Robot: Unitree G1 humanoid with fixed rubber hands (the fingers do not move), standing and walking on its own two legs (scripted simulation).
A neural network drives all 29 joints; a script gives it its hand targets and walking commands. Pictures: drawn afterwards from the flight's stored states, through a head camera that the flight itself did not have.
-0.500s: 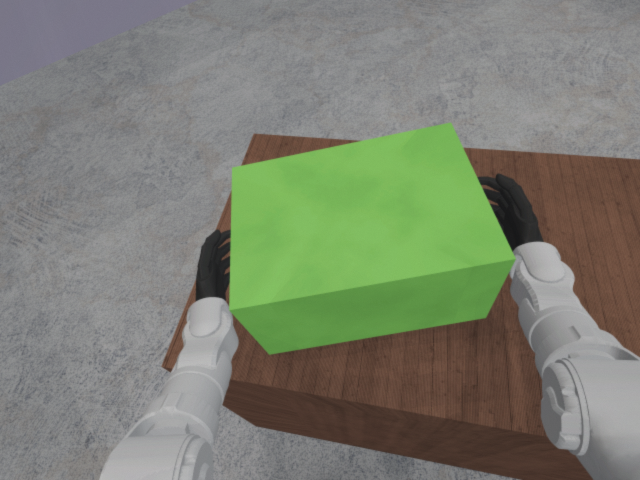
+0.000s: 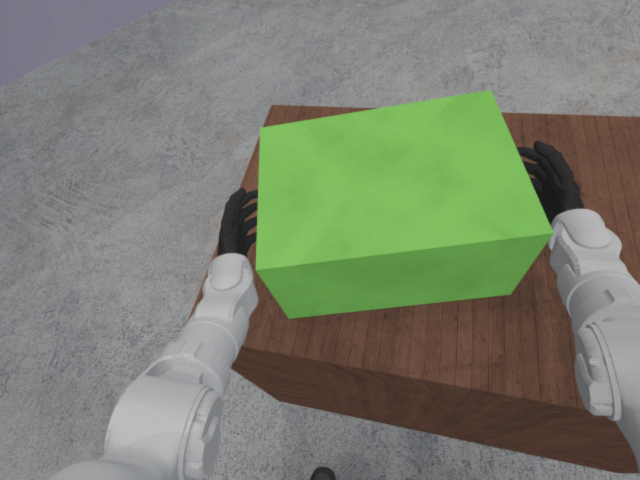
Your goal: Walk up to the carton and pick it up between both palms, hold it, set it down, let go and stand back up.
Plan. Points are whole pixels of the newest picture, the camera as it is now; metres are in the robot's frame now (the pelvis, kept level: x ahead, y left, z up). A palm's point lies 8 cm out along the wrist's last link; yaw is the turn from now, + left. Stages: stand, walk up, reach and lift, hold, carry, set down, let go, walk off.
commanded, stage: set down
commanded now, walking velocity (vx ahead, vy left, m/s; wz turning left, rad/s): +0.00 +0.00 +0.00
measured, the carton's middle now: (384, 210) +0.49 +0.02 -0.01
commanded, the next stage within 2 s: none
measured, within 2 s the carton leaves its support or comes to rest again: rests again in 0.02 s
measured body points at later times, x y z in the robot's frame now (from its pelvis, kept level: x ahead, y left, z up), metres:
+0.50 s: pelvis -0.03 -0.02 -0.03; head +0.13 -0.04 +0.40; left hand +0.42 +0.22 +0.02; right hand +0.52 -0.24 +0.04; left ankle +0.01 +0.13 -0.71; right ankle +0.00 -0.10 -0.71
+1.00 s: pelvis -0.03 -0.02 -0.02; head +0.11 -0.03 +0.40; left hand +0.41 +0.24 +0.04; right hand +0.52 -0.22 +0.07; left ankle +0.01 +0.13 -0.71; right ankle +0.00 -0.10 -0.71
